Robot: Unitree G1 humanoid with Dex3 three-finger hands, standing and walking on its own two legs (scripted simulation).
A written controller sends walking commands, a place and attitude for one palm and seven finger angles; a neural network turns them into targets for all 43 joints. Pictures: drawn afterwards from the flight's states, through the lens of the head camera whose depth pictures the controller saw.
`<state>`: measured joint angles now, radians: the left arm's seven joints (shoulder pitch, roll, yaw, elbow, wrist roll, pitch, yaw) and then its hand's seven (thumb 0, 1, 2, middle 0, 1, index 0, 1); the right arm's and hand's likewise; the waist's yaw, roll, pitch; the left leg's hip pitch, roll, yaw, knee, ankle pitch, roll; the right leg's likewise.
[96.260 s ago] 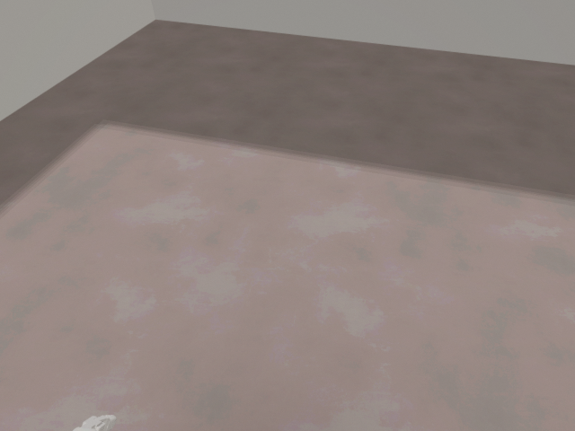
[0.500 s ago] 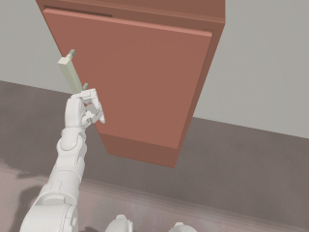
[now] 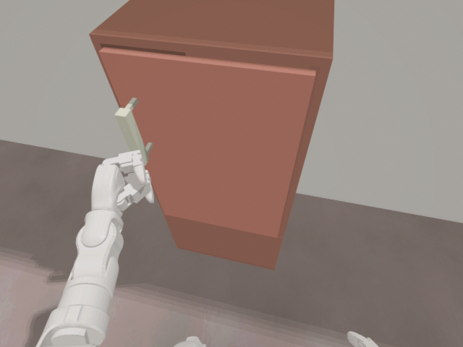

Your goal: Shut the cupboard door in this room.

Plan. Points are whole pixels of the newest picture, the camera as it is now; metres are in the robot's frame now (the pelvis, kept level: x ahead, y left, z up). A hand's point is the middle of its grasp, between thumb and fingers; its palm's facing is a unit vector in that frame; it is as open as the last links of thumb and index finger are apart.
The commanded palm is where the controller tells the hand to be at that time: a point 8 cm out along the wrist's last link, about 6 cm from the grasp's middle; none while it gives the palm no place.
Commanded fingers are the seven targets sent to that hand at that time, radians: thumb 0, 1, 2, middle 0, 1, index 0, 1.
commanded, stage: draw the hand back to the body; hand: left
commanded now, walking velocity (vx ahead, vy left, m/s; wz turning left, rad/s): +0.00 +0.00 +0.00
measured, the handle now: (137, 132) +0.55 +0.22 +0.05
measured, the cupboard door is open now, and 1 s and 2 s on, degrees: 0 0 0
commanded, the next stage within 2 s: step back with the hand held close in 1.34 s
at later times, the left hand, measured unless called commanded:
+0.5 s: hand (70, 224) +0.27 +0.22 +0.14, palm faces +0.24 -0.94 -0.25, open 3.2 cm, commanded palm +0.23 +0.27 +0.16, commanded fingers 0.00 0.90 0.90 -0.81 -0.96 -0.81 -0.96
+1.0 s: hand out of the picture +0.21 +0.28 +0.22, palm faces +0.47 -0.77 -0.42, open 6.4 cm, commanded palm +0.16 +0.31 +0.23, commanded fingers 0.00 0.90 0.90 -0.20 -0.30 -0.20 -0.30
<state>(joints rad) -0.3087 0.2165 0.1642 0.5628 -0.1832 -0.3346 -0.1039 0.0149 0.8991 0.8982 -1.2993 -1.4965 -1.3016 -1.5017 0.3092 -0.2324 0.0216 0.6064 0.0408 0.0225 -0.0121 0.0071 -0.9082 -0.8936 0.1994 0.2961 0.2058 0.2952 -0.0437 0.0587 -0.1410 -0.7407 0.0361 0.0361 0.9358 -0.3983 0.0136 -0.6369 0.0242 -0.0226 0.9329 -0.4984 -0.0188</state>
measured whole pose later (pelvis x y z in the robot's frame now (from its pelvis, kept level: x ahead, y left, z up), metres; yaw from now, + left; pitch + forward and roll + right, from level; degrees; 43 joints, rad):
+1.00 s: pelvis +0.03 +0.01 +0.06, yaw +1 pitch -3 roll +0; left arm 0.48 0.37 0.35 -0.38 -0.08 -0.03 0.10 0.01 0.89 0.90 -0.39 -0.49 -0.39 -0.50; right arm 0.20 -0.23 0.04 0.62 0.02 -0.05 -0.07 0.01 -0.91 -0.89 0.20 0.30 0.21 0.30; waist 0.07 0.08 -0.03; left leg -0.16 -0.01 0.04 0.45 -0.23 0.02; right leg -0.04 -0.01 -0.02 0.41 -0.32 0.00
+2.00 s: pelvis -0.03 +0.03 +0.05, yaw +1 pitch +0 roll -2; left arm 0.56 0.44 0.41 -0.46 -0.08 -0.12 0.13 0.01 0.89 0.90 -0.21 -0.30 -0.21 -0.30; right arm 0.18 -0.23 0.01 0.54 0.03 0.04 -0.10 0.01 -0.91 -0.89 0.20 0.30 0.21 0.30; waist -0.01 0.02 -0.02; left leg -0.35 -0.01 0.05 0.50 -0.16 0.06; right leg -0.24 -0.01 -0.01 0.48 -0.25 0.03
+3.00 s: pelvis -0.18 +0.06 +0.04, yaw +1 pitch -2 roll -4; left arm 0.57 0.45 0.45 -0.48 -0.06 -0.20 0.17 0.01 0.88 0.90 -0.22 -0.30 -0.22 -0.30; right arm 0.33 -0.26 -0.02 0.66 0.00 -0.06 -0.12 0.01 -0.91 -0.89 0.20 0.30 0.20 0.30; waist -0.04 0.02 -0.07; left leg -0.46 0.01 0.01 0.64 -0.21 0.03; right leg -0.19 0.03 0.02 0.58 -0.39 0.02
